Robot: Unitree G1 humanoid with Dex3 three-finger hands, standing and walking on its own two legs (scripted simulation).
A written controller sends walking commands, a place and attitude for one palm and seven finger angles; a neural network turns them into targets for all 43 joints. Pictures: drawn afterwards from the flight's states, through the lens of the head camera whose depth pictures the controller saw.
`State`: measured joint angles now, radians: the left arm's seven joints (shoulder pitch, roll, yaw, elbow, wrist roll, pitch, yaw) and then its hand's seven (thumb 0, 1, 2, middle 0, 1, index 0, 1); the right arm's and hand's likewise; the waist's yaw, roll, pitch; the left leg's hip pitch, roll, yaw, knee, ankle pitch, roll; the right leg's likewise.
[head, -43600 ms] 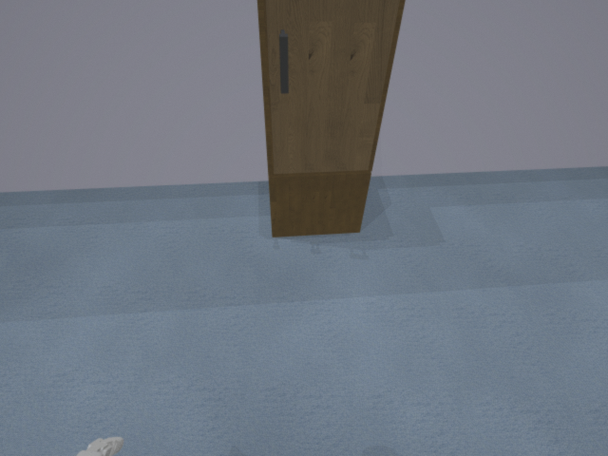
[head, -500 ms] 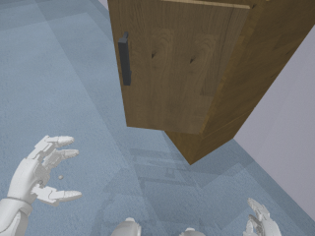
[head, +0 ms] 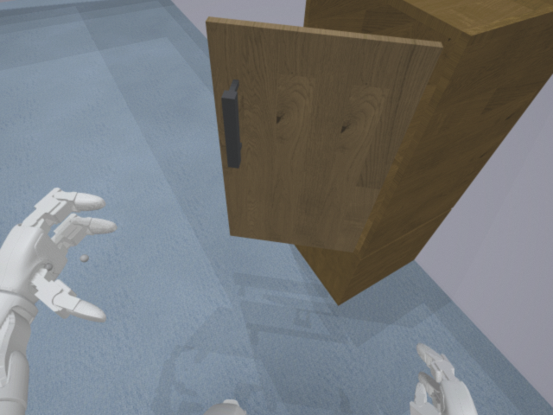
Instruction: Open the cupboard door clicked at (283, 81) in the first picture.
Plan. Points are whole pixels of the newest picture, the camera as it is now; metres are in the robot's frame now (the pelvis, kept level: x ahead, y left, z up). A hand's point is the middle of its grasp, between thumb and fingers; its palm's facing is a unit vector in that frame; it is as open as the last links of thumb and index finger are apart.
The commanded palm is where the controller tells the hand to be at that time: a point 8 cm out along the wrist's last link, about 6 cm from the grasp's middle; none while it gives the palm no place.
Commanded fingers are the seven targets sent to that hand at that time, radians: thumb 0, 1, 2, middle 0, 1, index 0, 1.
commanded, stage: raise the hand with hooked fingers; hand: left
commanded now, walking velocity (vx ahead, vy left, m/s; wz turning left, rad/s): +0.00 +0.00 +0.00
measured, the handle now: (234, 125) +0.58 +0.13 +0.07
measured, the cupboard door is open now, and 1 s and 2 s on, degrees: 52 52 52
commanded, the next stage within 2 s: move the hooked fingers beside the handle in 0.54 s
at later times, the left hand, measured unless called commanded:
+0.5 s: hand (107, 249) +0.29 +0.25 +0.09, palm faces -0.03 -1.00 -0.05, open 14.0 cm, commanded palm +0.27 +0.29 +0.09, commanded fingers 0.00 -0.50 0.30 -0.30 -1.20 -0.30 -1.20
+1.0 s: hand (137, 221) +0.34 +0.23 +0.09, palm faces -0.08 -1.00 -0.02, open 14.0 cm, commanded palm +0.32 +0.28 +0.09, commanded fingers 0.00 -0.50 0.30 -0.30 -1.20 -0.30 -1.20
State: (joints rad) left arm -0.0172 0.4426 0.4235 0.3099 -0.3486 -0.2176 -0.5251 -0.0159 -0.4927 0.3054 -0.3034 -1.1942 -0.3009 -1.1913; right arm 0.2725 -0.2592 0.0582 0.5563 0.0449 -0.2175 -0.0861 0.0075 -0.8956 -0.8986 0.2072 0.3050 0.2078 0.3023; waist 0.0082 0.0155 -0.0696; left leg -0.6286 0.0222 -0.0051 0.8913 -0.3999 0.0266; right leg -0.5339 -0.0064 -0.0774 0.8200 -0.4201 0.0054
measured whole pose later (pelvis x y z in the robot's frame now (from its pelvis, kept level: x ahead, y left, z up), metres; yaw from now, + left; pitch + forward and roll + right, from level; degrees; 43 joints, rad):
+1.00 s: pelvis +0.00 -0.02 +0.00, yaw -1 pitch +9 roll -1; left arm -0.26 0.44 0.40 0.60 -0.31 -0.25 -0.53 -0.02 -0.50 0.30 -0.30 -1.20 -0.30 -1.20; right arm 0.29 -0.27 0.04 0.59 0.05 -0.16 -0.09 0.01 -0.90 -0.90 0.21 0.30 0.21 0.30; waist -0.03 0.01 -0.07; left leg -0.62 0.04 0.01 0.83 -0.37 0.00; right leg -0.55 0.01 -0.06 0.80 -0.41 -0.02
